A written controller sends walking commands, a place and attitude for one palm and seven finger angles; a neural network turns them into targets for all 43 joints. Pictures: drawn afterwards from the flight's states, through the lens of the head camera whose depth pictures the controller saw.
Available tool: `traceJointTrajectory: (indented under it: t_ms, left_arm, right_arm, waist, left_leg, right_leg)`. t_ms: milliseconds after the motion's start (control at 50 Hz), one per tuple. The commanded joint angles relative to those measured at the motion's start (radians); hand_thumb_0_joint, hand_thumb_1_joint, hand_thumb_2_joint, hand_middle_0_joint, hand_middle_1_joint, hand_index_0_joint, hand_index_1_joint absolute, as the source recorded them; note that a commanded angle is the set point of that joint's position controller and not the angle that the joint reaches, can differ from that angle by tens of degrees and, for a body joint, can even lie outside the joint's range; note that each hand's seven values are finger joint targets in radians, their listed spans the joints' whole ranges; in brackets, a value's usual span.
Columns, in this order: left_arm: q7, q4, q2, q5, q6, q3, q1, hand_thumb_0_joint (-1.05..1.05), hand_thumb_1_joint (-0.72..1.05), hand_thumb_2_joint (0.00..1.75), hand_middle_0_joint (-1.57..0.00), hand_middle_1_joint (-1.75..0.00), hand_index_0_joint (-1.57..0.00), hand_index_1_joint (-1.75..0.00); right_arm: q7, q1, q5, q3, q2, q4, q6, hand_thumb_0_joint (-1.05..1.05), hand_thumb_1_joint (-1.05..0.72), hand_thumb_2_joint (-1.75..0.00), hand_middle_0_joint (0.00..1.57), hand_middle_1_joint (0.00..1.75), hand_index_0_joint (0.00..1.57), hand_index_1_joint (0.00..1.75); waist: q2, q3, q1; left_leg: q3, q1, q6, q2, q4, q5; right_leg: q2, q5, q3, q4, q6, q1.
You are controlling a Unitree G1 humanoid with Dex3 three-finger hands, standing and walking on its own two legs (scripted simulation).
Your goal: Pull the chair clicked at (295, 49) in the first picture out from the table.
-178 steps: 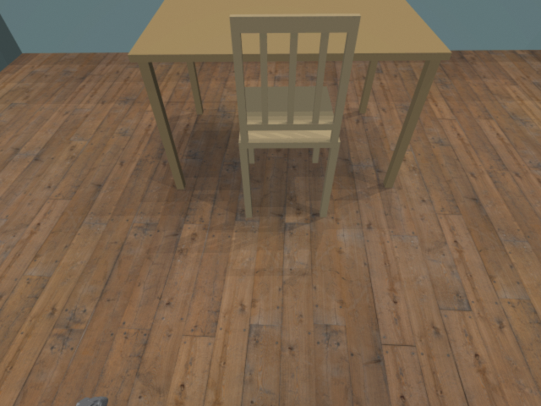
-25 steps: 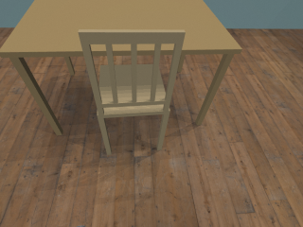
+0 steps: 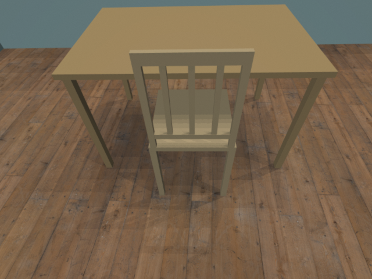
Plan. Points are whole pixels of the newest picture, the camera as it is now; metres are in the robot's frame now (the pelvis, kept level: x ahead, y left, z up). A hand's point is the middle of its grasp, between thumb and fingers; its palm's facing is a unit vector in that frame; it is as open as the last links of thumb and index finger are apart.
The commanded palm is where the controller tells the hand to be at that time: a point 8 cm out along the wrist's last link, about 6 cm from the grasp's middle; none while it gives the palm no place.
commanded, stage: take the last steps up to it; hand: left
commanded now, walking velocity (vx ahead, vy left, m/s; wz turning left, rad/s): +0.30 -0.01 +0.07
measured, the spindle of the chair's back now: (191, 103) +0.71 +0.03 -0.06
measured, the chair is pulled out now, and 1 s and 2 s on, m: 0.00 0.00 0.00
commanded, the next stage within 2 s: come to a stop and stand still in 0.78 s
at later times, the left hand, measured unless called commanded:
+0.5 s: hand out of the picture +0.01 +0.20 -0.17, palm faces +0.11 -0.99 -0.12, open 7.4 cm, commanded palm none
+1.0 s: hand (131, 222) +0.29 +0.19 -0.16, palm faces +0.06 -0.98 -0.21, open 7.2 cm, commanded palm none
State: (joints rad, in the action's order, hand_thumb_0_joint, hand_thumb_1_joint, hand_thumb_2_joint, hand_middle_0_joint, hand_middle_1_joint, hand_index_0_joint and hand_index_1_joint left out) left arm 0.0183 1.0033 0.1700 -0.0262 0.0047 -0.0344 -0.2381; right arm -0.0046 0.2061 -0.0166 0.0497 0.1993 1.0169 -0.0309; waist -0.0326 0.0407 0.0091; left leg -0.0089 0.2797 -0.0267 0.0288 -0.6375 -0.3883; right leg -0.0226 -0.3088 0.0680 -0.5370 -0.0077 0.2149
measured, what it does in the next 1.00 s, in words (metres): walks ahead: left foot, then right foot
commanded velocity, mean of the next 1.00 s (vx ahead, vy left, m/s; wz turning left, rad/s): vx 0.17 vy -0.01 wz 0.00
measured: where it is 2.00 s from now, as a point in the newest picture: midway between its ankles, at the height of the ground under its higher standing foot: outside the picture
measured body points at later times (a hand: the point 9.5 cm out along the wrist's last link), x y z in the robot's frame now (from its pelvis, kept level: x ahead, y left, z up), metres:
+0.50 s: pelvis +0.10 +0.04 +0.00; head +0.12 +0.07 +0.45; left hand +0.00 +0.25 -0.16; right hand +0.16 -0.19 -0.13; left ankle +0.09 +0.14 -0.73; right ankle +0.04 -0.08 -0.67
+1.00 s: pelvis +0.23 +0.01 +0.00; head +0.25 +0.00 +0.45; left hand +0.29 +0.24 -0.15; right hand +0.24 -0.22 -0.16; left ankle +0.22 +0.12 -0.69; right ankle +0.27 -0.09 -0.73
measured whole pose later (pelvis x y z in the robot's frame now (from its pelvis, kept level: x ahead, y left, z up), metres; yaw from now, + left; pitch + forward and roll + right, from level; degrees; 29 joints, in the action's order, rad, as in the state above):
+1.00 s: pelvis +0.23 +0.01 +0.00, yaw +2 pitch -1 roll -1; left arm 0.03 1.03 0.15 -0.02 -0.03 -0.04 -0.19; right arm -0.02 0.27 -0.01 0.04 0.16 1.08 0.00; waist -0.03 0.05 -0.02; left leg -0.05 0.39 0.01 -0.06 -0.90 -0.40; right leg 0.00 -0.19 0.13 -0.46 -0.05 0.25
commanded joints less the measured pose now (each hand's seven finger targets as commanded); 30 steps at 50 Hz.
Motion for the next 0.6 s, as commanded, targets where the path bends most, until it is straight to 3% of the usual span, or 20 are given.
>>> traceJointTrajectory:
  t_ms: [0, 20, 40, 80, 180, 220, 280, 320, 340, 360, 380, 400, 420, 440, 460, 500, 540, 580]
  left_arm:
    - [0.005, -0.021, 0.167, 0.003, -0.044, -0.04, -0.131, 0.0, 0.9, 0.9, -0.2, -0.3, -0.2, -0.3]
    - [0.006, -0.03, 0.153, 0.002, -0.048, -0.037, -0.11, 0.0, 0.9, 0.9, -0.2, -0.3, -0.2, -0.3]
    - [0.004, -0.035, 0.14, 0.002, -0.056, -0.033, -0.099, 0.0, 0.9, 0.9, -0.2, -0.3, -0.2, -0.3]
    - [0.002, -0.021, 0.119, 0.003, -0.067, -0.027, -0.128, 0.0, 0.9, 0.9, -0.2, -0.3, -0.2, -0.3]
    - [-0.002, 0.038, 0.131, -0.002, -0.071, -0.032, -0.227, 0.0, 0.9, 0.9, -0.2, -0.3, -0.2, -0.3]
    - [-0.002, 0.057, 0.133, -0.005, -0.067, -0.035, -0.249, 0.0, 0.9, 0.9, -0.2, -0.3, -0.2, -0.3]
    - [-0.004, 0.08, 0.125, -0.001, -0.062, -0.037, -0.243, 0.0, 0.9, 0.9, -0.2, -0.3, -0.2, -0.3]
    - [-0.005, 0.089, 0.11, 0.004, -0.056, -0.035, -0.225, 0.0, 0.9, 0.9, -0.2, -0.3, -0.2, -0.3]
    - [-0.009, 0.084, 0.067, 0.007, -0.055, -0.027, -0.222, 0.0, 0.9, 0.9, -0.2, -0.3, -0.2, -0.3]
    - [-0.016, 0.059, 0.015, 0.011, -0.056, -0.018, -0.208, 0.0, 0.9, 0.9, -0.2, -0.3, -0.2, -0.3]
    - [-0.013, 0.016, 0.045, 0.001, -0.058, -0.021, -0.13, 0.0, 0.9, 0.9, -0.2, -0.3, -0.2, -0.3]
    - [-0.014, 0.017, 0.053, 0.0, -0.057, -0.027, -0.078, 0.0, 0.9, 0.9, -0.2, -0.3, -0.2, -0.3]
    - [-0.021, 0.028, 0.06, 0.003, -0.056, -0.03, -0.075, 0.0, 0.9, 0.9, -0.2, -0.3, -0.2, -0.3]
    - [-0.028, 0.043, 0.044, -0.001, -0.053, -0.033, -0.078, 0.0, 0.9, 0.9, -0.2, -0.3, -0.2, -0.3]
    - [-0.031, 0.053, 0.026, -0.002, -0.045, -0.03, -0.101, 0.0, 0.9, 0.9, -0.2, -0.3, -0.2, -0.3]
    - [-0.032, 0.06, 0.014, 0.001, -0.031, -0.027, -0.124, 0.0, 0.9, 0.9, -0.2, -0.3, -0.2, -0.3]
    - [-0.032, 0.051, 0.014, 0.003, -0.024, -0.025, -0.102, 0.0, 0.9, 0.9, -0.2, -0.3, -0.2, -0.3]
    - [-0.032, 0.029, 0.019, 0.004, -0.02, -0.024, -0.053, 0.0, 0.9, 0.9, -0.2, -0.3, -0.2, -0.3]
  right_arm:
    - [0.018, -0.051, -0.009, 0.026, 0.1, -0.08, 0.026, 0.0, -0.9, -0.9, 0.2, 0.3, 0.2, 0.3]
    - [0.024, -0.016, -0.01, 0.028, 0.091, -0.06, 0.026, 0.0, -0.9, -0.9, 0.2, 0.3, 0.2, 0.3]
    - [0.028, 0.002, -0.013, 0.025, 0.074, -0.048, 0.026, 0.0, -0.9, -0.9, 0.2, 0.3, 0.2, 0.3]
    - [0.029, 0.009, -0.012, 0.023, 0.054, -0.04, 0.028, 0.0, -0.9, -0.9, 0.2, 0.3, 0.2, 0.3]
    - [0.032, -0.071, -0.008, 0.016, 0.028, -0.061, 0.042, 0.0, -0.9, -0.9, 0.2, 0.3, 0.2, 0.3]
    - [0.032, -0.091, -0.006, 0.014, 0.014, -0.065, 0.05, 0.0, -0.9, -0.9, 0.2, 0.3, 0.2, 0.3]
    - [0.027, -0.055, -0.006, 0.004, 0.002, -0.049, 0.067, 0.0, -0.9, -0.9, 0.2, 0.3, 0.2, 0.3]
    - [0.015, 0.067, -0.006, 0.006, 0.017, 0.004, 0.083, 0.0, -0.9, -0.9, 0.2, 0.3, 0.2, 0.3]
    - [0.004, 0.179, -0.009, 0.018, 0.08, 0.036, 0.09, 0.0, -0.9, -0.9, 0.2, 0.3, 0.2, 0.3]
    - [-0.008, 0.3, -0.02, 0.044, 0.182, 0.06, 0.094, 0.0, -0.9, -0.9, 0.2, 0.3, 0.2, 0.3]
    - [-0.015, 0.343, -0.016, 0.045, 0.2, 0.069, 0.085, 0.0, -0.9, -0.9, 0.2, 0.3, 0.2, 0.3]
    - [-0.024, 0.306, -0.014, 0.037, 0.163, 0.068, 0.086, 0.0, -0.9, -0.9, 0.2, 0.3, 0.2, 0.3]
    - [-0.027, 0.243, -0.009, 0.027, 0.116, 0.049, 0.09, 0.0, -0.9, -0.9, 0.2, 0.3, 0.2, 0.3]
    - [-0.027, 0.193, -0.01, 0.018, 0.077, 0.036, 0.097, 0.0, -0.9, -0.9, 0.2, 0.3, 0.2, 0.3]
    - [-0.029, 0.165, -0.008, 0.009, 0.06, 0.032, 0.104, 0.0, -0.9, -0.9, 0.2, 0.3, 0.2, 0.3]
    - [-0.03, 0.151, -0.004, 0.004, 0.058, 0.031, 0.111, 0.0, -0.9, -0.9, 0.2, 0.3, 0.2, 0.3]
    - [-0.029, 0.152, -0.003, 0.003, 0.067, 0.033, 0.114, 0.0, -0.9, -0.9, 0.2, 0.3, 0.2, 0.3]
    - [-0.025, 0.153, -0.006, 0.01, 0.078, 0.037, 0.108, 0.0, -0.9, -0.9, 0.2, 0.3, 0.2, 0.3]
  waist:
    - [0.185, 0.102, 0.024]
    - [0.127, 0.083, 0.002]
    - [0.134, 0.087, -0.009]
    - [0.153, 0.079, -0.007]
    - [0.154, 0.084, 0.038]
    - [0.183, 0.083, 0.052]
    - [0.178, 0.058, 0.032]
    - [0.13, 0.027, -0.019]
    - [-0.016, -0.021, -0.068]
    - [-0.246, -0.072, -0.105]
    - [-0.228, -0.05, -0.126]
    - [-0.178, -0.006, -0.117]
    - [-0.104, 0.024, -0.083]
    - [-0.061, 0.046, -0.059]
    - [-0.067, 0.051, -0.031]
    - [-0.087, 0.035, -0.003]
    - [-0.066, 0.043, 0.008]
    - [-0.084, 0.049, 0.002]
  left_leg:
    - [0.046, 0.324, -0.001, -0.064, -0.387, -0.027]
    - [0.031, 0.302, 0.005, -0.079, -0.412, 0.015]
    - [0.017, 0.285, 0.013, -0.089, -0.422, 0.064]
    - [-0.008, 0.27, 0.025, -0.098, -0.39, 0.117]
    - [-0.057, 0.266, 0.029, -0.111, -0.191, 0.08]
    - [-0.075, 0.218, 0.02, -0.102, -0.118, 0.048]
    - [-0.106, 0.084, 0.009, -0.071, 0.041, 0.077]
    - [-0.136, -0.149, 0.009, -0.056, 0.187, 0.141]
    - [-0.005, -0.322, -0.022, -0.147, 0.245, 0.092]
    - [0.325, -0.43, -0.112, -0.395, 0.365, 0.041]
    - [0.432, -0.412, -0.174, -0.468, 0.432, 0.027]
    - [0.394, -0.35, -0.194, -0.458, 0.435, 0.08]
    - [0.323, -0.297, -0.197, -0.437, 0.434, 0.122]
    - [0.229, -0.234, -0.17, -0.395, 0.443, 0.208]
    - [0.15, -0.203, -0.152, -0.36, 0.442, 0.323]
    - [0.044, -0.18, -0.146, -0.319, 0.434, 0.471]
    - [0.007, -0.163, -0.145, -0.31, 0.441, 0.52]
    - [-0.014, -0.161, -0.143, -0.303, 0.433, 0.492]
  right_leg:
    - [-0.33, -0.286, -0.424, 0.443, -0.16, -0.047]
    - [-0.302, -0.237, -0.343, 0.424, -0.149, -0.042]
    - [-0.273, -0.18, -0.269, 0.416, -0.134, -0.021]
    - [-0.241, -0.088, -0.189, 0.414, -0.123, -0.029]
    - [-0.261, -0.054, -0.175, 0.411, -0.158, -0.097]
    - [-0.266, -0.043, -0.174, 0.398, -0.162, -0.091]
    - [-0.227, 0.026, -0.131, 0.321, -0.144, -0.073]
    - [-0.172, 0.026, -0.071, 0.191, -0.102, 0.03]
    - [-0.121, 0.022, -0.028, -0.006, -0.07, 0.144]
    - [-0.022, -0.162, 0.079, -0.282, -0.018, 0.331]
    - [-0.007, -0.272, 0.018, -0.468, -0.022, 0.428]
    - [-0.047, -0.217, -0.031, -0.584, -0.03, 0.467]
    - [-0.082, -0.147, -0.054, -0.617, -0.029, 0.469]
    - [-0.102, -0.08, -0.063, -0.601, -0.02, 0.435]
    - [-0.103, -0.033, -0.054, -0.578, -0.008, 0.401]
    - [-0.099, 0.01, -0.037, -0.514, 0.006, 0.353]
    - [-0.097, 0.039, -0.025, -0.428, 0.012, 0.327]
    - [-0.094, 0.061, -0.005, -0.311, 0.013, 0.3]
